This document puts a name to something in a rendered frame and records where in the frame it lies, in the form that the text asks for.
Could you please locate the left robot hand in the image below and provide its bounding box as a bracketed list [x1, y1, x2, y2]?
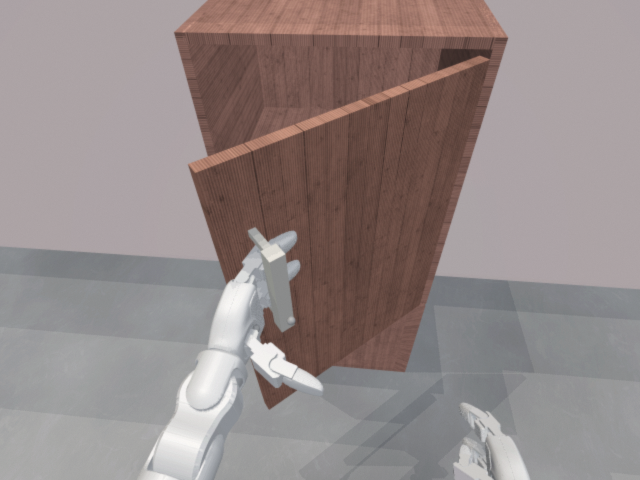
[207, 231, 324, 396]

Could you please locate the handle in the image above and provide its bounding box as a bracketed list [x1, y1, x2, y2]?
[248, 227, 295, 332]

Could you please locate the robot left forearm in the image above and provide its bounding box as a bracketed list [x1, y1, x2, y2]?
[136, 349, 248, 480]

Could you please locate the cupboard door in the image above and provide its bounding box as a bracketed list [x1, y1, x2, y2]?
[188, 56, 490, 410]

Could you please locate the right robot hand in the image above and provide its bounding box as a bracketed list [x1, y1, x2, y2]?
[453, 403, 530, 480]

